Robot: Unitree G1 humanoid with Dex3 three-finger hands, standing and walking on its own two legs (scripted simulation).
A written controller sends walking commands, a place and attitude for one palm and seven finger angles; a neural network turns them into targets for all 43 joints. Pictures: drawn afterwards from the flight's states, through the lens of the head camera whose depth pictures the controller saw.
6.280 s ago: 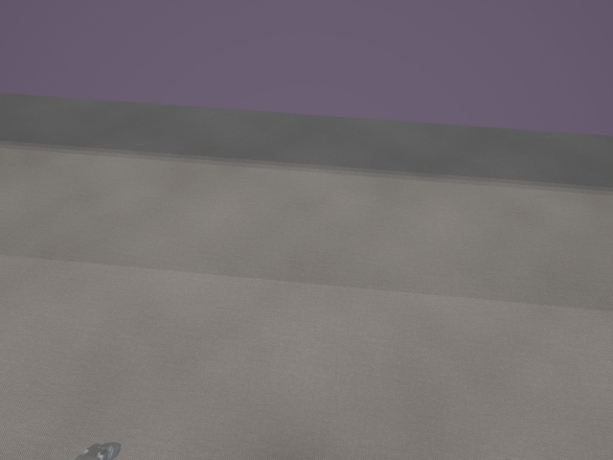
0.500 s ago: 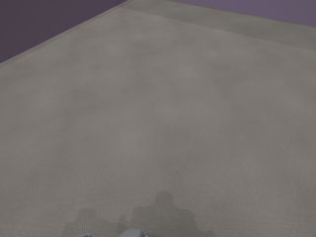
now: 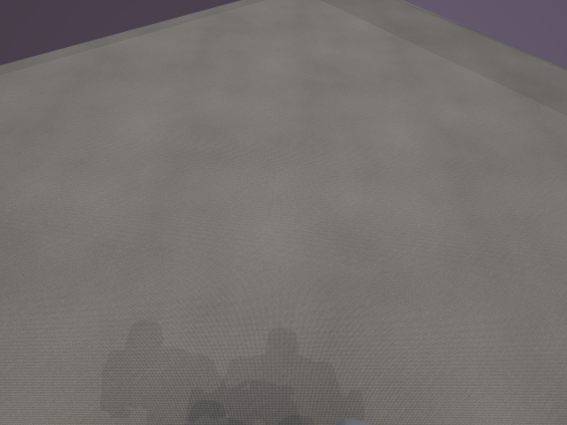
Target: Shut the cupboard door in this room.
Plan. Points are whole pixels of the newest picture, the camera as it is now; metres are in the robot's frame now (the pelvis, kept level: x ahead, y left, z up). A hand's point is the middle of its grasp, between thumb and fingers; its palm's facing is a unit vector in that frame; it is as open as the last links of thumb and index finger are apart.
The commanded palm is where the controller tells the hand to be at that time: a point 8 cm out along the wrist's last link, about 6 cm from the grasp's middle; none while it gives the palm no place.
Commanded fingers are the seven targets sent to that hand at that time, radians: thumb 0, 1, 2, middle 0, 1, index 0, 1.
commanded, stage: turn or walk to find it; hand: left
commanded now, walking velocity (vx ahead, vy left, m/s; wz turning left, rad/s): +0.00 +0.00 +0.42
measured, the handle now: out of the picture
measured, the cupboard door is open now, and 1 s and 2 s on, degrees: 78 78 78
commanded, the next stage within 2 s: none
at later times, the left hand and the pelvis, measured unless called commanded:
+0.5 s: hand out of the picture +0.00 +0.16 -0.16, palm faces +0.24 -0.93 -0.26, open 7.4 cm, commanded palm none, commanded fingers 0.00 0.90 0.90 -0.20 -0.30 -0.20 -0.30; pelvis -0.03 -0.04 +0.00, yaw +14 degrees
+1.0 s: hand out of the picture -0.05 +0.20 -0.16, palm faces +0.44 -0.86 -0.26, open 7.4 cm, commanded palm none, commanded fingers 0.00 0.90 0.90 -0.20 -0.30 -0.20 -0.30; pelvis -0.05 -0.03 +0.00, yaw +25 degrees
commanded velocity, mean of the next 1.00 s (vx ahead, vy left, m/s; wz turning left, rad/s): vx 0.00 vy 0.00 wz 0.42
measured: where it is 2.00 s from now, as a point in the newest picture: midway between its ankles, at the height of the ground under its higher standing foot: outside the picture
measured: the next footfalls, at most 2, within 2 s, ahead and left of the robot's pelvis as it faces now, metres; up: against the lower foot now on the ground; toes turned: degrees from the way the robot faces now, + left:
right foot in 0.22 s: +0.03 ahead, -0.14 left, +0.00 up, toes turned +2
left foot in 0.64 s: -0.05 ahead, +0.10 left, +0.00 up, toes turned +22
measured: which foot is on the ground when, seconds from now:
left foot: down 0.00-0.22, up 0.24-0.62, down 0.64-1.00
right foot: up 0.00-0.20, down 0.22-0.64, up 0.66-1.00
